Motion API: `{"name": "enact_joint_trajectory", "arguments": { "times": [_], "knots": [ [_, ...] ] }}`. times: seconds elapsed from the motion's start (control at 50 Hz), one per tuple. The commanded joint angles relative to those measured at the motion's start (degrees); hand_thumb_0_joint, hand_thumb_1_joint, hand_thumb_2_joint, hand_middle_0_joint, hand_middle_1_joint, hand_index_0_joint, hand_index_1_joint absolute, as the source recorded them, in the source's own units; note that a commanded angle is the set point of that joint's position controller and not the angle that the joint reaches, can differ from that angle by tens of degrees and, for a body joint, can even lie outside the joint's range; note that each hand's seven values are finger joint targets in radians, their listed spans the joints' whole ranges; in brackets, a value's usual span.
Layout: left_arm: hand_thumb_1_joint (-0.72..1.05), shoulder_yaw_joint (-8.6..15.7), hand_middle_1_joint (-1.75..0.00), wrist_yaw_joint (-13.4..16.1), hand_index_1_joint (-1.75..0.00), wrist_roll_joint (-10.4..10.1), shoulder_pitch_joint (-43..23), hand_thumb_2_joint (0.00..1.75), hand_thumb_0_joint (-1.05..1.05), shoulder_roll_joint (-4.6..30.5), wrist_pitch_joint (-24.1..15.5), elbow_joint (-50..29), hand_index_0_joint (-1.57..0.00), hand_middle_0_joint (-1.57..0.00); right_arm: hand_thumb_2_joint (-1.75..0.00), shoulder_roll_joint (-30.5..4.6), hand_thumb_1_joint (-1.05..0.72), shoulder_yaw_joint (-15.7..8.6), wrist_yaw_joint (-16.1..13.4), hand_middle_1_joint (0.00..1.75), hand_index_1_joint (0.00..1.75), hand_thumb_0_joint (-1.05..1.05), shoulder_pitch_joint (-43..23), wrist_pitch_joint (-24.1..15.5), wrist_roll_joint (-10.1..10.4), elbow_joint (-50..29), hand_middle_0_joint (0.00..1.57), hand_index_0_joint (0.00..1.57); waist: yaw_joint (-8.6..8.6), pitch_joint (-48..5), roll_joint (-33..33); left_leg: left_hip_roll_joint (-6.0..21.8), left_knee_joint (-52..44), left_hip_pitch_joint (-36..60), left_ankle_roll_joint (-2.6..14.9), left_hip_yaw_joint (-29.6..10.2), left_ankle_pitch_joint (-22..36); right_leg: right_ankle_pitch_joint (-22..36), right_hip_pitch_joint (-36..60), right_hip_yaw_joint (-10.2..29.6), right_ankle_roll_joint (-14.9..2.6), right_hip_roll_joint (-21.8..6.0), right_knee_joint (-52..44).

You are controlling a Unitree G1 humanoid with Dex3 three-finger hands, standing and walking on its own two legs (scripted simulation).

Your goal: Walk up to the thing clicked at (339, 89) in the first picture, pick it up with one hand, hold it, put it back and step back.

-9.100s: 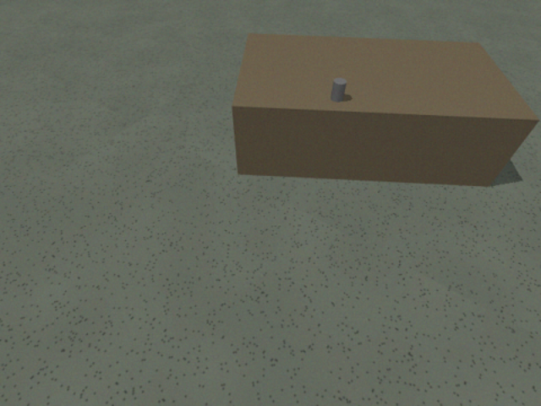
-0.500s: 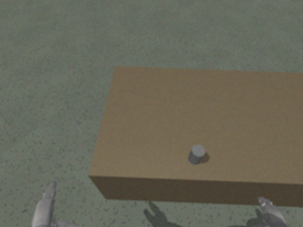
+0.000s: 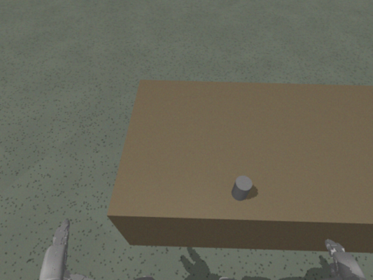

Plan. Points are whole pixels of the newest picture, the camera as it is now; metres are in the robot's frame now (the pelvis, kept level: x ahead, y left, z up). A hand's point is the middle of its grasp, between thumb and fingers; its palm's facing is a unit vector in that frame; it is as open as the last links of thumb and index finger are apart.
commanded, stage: go down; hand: right
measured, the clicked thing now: (241, 188) +0.44 -0.18 -0.27
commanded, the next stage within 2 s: approach in 1.68 s
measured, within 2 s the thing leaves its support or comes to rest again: neither
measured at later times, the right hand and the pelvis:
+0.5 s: hand (339, 221) +0.25 -0.32 -0.02, palm faces +0.18 +0.95 -0.26, open 17.3 cm; pelvis -0.02 +0.00 +0.00, yaw +0 degrees
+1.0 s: hand (347, 187) +0.31 -0.35 +0.00, palm faces +0.15 +0.98 -0.14, open 17.4 cm; pelvis -0.02 +0.00 +0.00, yaw +1 degrees
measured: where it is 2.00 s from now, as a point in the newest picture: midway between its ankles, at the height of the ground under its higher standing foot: outside the picture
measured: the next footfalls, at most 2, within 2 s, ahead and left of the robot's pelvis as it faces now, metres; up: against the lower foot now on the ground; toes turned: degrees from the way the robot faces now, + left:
none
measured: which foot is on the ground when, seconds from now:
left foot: down 0.00-1.00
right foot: down 0.00-1.00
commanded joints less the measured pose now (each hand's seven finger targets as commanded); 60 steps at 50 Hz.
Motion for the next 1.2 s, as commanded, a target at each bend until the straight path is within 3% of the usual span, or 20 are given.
{"name": "enact_joint_trajectory", "arguments": {
  "times": [0.0,0.08,0.1,0.18,0.2,0.24,0.28,0.4,0.46,0.54,0.64,0.72,0.74,0.82,0.88,0.94,1.0,1.06,1.12,1.18],
  "knots": [
    [-0.53,3.48,-0.06,0.99,-0.06,-0.29,0.17,0.04,0.00,8.63,-2.73,-9.50,-0.06,-0.06,-0.05,-11.16,0.54,-5.06,-0.04,0.06,0.06,0.00,-0.90,-0.94,0.11,-9.00,0.03,0.04,-0.11,-6.83,-1.93,-1.91,-4.83,5.13,1.27,-0.15,13.16,17.90,3.72,0.23,0.03,1.27,-7.27],
    [-0.53,3.46,-0.06,1.41,-0.06,-0.43,0.90,0.04,0.00,8.32,-3.02,-10.58,-0.06,-0.06,-0.05,-10.80,0.51,-4.87,0.34,0.06,0.06,0.00,-2.31,-0.89,0.36,-10.60,0.03,0.04,0.51,-5.88,-1.20,-2.08,-4.68,3.79,1.11,-0.16,11.07,15.19,3.19,0.50,-0.14,1.14,-7.31],
    [-0.53,4.77,-0.06,1.57,-0.06,-0.35,-0.09,0.04,0.00,9.67,-3.13,-11.59,-0.06,-0.06,-0.04,-12.57,0.53,-6.11,0.25,0.06,0.06,0.00,-3.40,-1.18,0.16,-11.12,0.03,0.04,0.65,-6.67,-2.04,-1.87,-4.64,3.83,1.20,-0.41,11.01,14.86,3.37,0.44,-0.14,1.31,-7.16],
    [-0.53,2.56,-0.06,2.42,-0.05,-0.44,-2.24,0.04,0.00,8.63,-4.28,-15.16,-0.06,-0.06,-0.04,-16.87,0.51,-9.31,-0.19,0.05,0.05,0.00,-10.86,-3.58,0.45,-14.03,0.04,0.04,0.23,-6.00,-2.15,-1.68,-5.52,4.00,1.11,-0.74,7.10,9.98,2.34,0.75,-0.29,1.20,-7.93],
    [-0.52,2.88,-0.06,2.64,-0.05,-0.37,-0.93,0.04,0.00,8.46,-4.42,-13.84,-0.06,-0.06,-0.04,-16.85,0.52,-9.64,-0.25,0.05,0.05,0.00,-12.17,-4.26,0.44,-12.94,0.04,0.04,1.09,-6.93,-2.77,-1.51,-5.36,4.21,1.11,-1.12,7.99,10.57,3.34,0.61,-0.33,1.21,-7.49],
    [-0.53,0.42,-0.06,2.77,-0.06,-0.40,0.84,0.04,0.00,6.46,-4.59,-13.15,-0.06,-0.06,-0.03,-18.40,0.51,-11.21,-0.02,0.05,0.05,0.00,-14.53,-5.67,1.16,-12.54,0.04,0.04,0.93,-6.95,-3.55,-1.29,-5.53,4.80,0.96,-1.38,8.88,11.19,3.15,0.49,-0.41,1.40,-7.34],
    [-0.53,2.31,-0.06,3.46,-0.05,-0.47,-1.49,0.04,0.00,8.78,-4.87,-13.86,-0.06,-0.06,-0.04,-21.87,0.51,-13.89,0.58,0.05,0.05,0.00,-18.71,-7.06,1.95,-11.71,0.04,0.04,0.77,-8.41,-4.16,-1.07,-5.82,5.76,1.01,-1.73,9.12,11.31,4.00,0.59,-0.36,1.48,-7.35],
    [-0.53,0.75,-0.06,3.22,-0.05,-0.76,2.40,0.04,0.00,8.23,-5.73,-7.96,-0.06,-0.05,-0.03,-22.46,0.48,-13.85,6.44,0.05,0.05,0.00,-28.48,-8.91,3.82,5.63,0.05,0.05,2.95,-4.62,-5.68,-1.67,-6.43,2.62,1.32,-1.09,7.84,9.53,3.53,1.12,-0.37,1.02,-9.11],
    [-0.54,-1.18,-0.05,2.33,-0.06,-0.81,-0.19,0.04,0.00,7.52,-6.81,-6.76,-0.06,-0.06,-0.04,-21.72,0.48,-12.96,10.58,0.05,0.05,0.00,-33.09,-9.86,4.61,11.37,0.05,0.04,2.47,-5.38,-4.81,-1.84,-6.35,2.33,1.35,-0.69,8.49,10.60,4.51,1.27,-0.46,0.65,-9.41],
    [-0.55,-0.68,-0.05,2.04,-0.06,-0.69,-3.64,0.05,0.00,9.07,-7.88,-8.91,-0.06,-0.06,-0.05,-26.91,0.50,-16.08,13.59,0.05,0.05,0.00,-36.74,-13.15,4.58,17.24,0.04,0.04,1.08,-9.74,-2.14,-1.83,-5.99,5.28,1.48,-0.71,11.96,15.30,5.40,1.47,-0.63,0.67,-9.05],
    [-0.55,2.29,-0.05,2.13,-0.05,-0.58,-5.61,0.05,0.00,11.80,-7.65,-10.45,-0.05,-0.05,-0.05,-34.62,0.54,-21.65,14.17,0.05,0.05,0.00,-42.19,-19.74,4.78,20.59,0.04,0.04,0.24,-12.60,-2.43,-1.95,-6.05,7.46,1.92,-1.33,12.42,16.05,6.00,1.30,-0.94,0.79,-9.21],
    [-0.55,-0.42,-0.05,1.72,-0.05,-0.39,-3.12,0.06,0.00,8.56,-6.72,-6.28,-0.05,-0.05,-0.05,-35.56,0.56,-22.28,15.00,0.06,0.06,0.00,-44.68,-23.78,4.74,24.33,0.03,0.04,0.22,-12.29,-5.11,-1.83,-5.86,6.96,2.21,-2.31,14.71,18.29,5.42,0.50,-0.99,1.17,-8.64],
    [-0.55,0.45,-0.05,1.77,-0.05,-0.22,-4.78,0.06,0.00,9.56,-6.80,-7.37,-0.05,-0.05,-0.05,-35.99,0.58,-22.52,15.44,0.06,0.06,0.00,-46.06,-24.77,4.87,25.62,0.03,0.03,0.99,-13.71,-5.13,-1.83,-5.78,6.88,2.24,-2.51,15.44,18.93,5.84,0.49,-1.01,1.10,-8.26],
    [-0.55,-1.07,-0.05,1.80,-0.05,0.06,-4.74,0.06,0.00,8.81,-6.63,-6.34,-0.05,-0.05,-0.05,-37.08,0.54,-21.64,17.41,0.05,0.05,0.00,-50.99,-27.87,4.92,27.82,0.04,0.04,2.29,-14.49,-7.70,-2.27,-6.08,5.03,2.44,-2.25,14.31,17.88,7.39,0.61,-0.71,0.67,-8.92],
    [-0.55,-1.64,-0.05,1.47,-0.05,0.36,-2.49,0.06,0.00,8.28,-6.16,-1.74,-0.05,-0.05,-0.06,-36.39,0.53,-20.56,18.96,0.06,0.06,0.00,-52.22,-29.46,5.55,31.98,0.04,0.04,3.09,-11.38,-8.23,-2.45,-6.30,2.11,2.46,-2.12,13.06,16.33,5.16,0.85,-0.75,0.61,-8.90],
    [-0.55,-0.07,-0.05,1.70,-0.05,0.31,-4.29,0.05,0.00,10.86,-6.35,-6.45,-0.06,-0.06,-0.06,-39.94,0.52,-21.71,19.82,0.06,0.06,0.00,-54.98,-30.79,5.42,31.05,0.04,0.04,4.01,-17.51,-7.51,-2.47,-6.40,4.09,2.16,-2.21,15.45,18.46,8.75,0.83,-0.98,0.71,-8.22],
    [-0.54,-1.59,-0.05,1.36,-0.05,0.20,-2.57,0.05,0.00,9.38,-5.82,-5.08,-0.06,-0.06,-0.06,-39.86,0.53,-22.22,20.33,0.06,0.06,0.00,-53.97,-31.42,6.00,34.29,0.04,0.04,3.35,-14.94,-7.39,-2.77,-6.13,3.09,2.21,-1.84,15.22,19.11,7.34,1.07,-0.84,0.85,-8.29],
    [-0.55,0.95,-0.05,1.45,-0.05,0.18,-2.36,0.05,0.00,11.95,-5.65,-7.59,-0.06,-0.06,-0.05,-42.58,0.51,-23.43,20.17,0.05,0.05,0.00,-56.28,-32.50,6.03,33.97,0.04,0.04,3.86,-15.92,-5.21,-2.72,-6.32,3.87,2.08,-1.87,15.55,18.48,6.89,1.13,-1.12,0.88,-8.04],
    [-0.54,-0.64,-0.06,0.83,-0.05,0.14,-2.00,0.05,0.00,9.49,-5.08,-5.29,-0.06,-0.06,-0.06,-40.93,0.54,-22.89,20.50,0.05,0.05,0.00,-55.68,-33.01,5.95,36.82,0.04,0.04,3.19,-12.94,-6.60,-2.66,-5.97,1.88,2.38,-2.24,13.75,16.42,4.45,0.93,-1.03,1.01,-7.99],
    [-0.55,0.06,-0.05,0.76,-0.05,0.13,-3.99,0.06,0.00,11.09,-5.16,-9.27,-0.05,-0.05,-0.05,-42.27,0.55,-23.51,20.99,0.05,0.05,0.00,-56.34,-33.63,6.12,36.58,0.04,0.04,3.07,-15.19,-7.68,-3.00,-5.90,2.07,2.67,-1.75,12.79,17.08,5.84,1.62,-0.56,0.49,-8.42]
  ]
}}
